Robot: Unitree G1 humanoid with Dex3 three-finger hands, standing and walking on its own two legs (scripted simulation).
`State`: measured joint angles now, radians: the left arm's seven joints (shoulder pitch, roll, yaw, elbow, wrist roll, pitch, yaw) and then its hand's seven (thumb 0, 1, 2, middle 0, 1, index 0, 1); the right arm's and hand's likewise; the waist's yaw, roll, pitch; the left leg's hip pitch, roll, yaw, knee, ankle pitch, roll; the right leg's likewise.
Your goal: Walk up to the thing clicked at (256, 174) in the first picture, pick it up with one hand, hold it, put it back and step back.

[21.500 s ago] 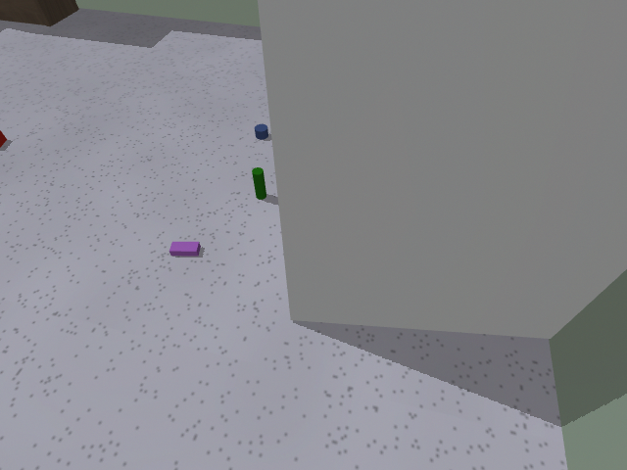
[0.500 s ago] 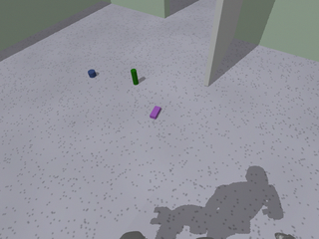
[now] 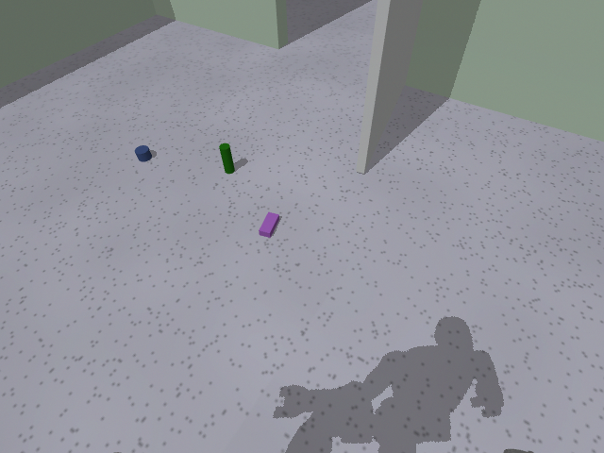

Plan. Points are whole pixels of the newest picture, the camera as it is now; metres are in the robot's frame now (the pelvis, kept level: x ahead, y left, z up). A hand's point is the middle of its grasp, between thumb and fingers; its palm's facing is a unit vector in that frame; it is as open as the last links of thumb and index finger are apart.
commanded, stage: walk up
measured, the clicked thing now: (227, 158) +1.47 +0.37 -0.69
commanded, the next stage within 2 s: stand in 0.14 s
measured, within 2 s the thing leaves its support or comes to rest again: neither
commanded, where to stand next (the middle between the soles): +0.06 +0.03 m, yaw +3 degrees
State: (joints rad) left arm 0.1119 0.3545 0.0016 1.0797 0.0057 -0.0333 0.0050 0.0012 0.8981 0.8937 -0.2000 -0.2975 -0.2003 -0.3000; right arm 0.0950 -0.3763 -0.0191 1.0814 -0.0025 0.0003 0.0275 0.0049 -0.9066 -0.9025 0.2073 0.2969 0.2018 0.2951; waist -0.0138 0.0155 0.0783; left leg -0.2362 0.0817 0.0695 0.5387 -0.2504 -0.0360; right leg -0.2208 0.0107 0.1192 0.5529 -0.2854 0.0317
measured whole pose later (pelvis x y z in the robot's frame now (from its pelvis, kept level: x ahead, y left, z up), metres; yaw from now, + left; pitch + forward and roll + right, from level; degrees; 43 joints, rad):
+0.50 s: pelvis +0.01 +0.01 +0.01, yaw +1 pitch -2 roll +0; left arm 0.07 0.35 0.01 1.15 0.01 -0.01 -0.01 0.00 0.90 0.89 -0.20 -0.30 -0.20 -0.30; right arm 0.07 -0.35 -0.02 1.15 -0.01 0.00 0.02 0.00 -0.91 -0.90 0.21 0.30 0.20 0.30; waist -0.02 0.00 0.07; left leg -0.17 0.06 0.06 0.37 -0.17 -0.03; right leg -0.14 -0.02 0.11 0.37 -0.20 0.05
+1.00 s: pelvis +0.02 +0.01 +0.01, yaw +2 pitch -2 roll +0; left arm 0.10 0.35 0.01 1.14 0.01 -0.01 0.00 0.00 0.90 0.89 -0.20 -0.30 -0.20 -0.30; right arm 0.06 -0.34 -0.02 1.14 -0.01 0.00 0.02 0.00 -0.91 -0.90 0.21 0.30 0.20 0.30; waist -0.01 0.00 0.06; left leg -0.15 0.04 0.05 0.36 -0.17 -0.02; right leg -0.11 -0.03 0.09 0.34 -0.21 0.05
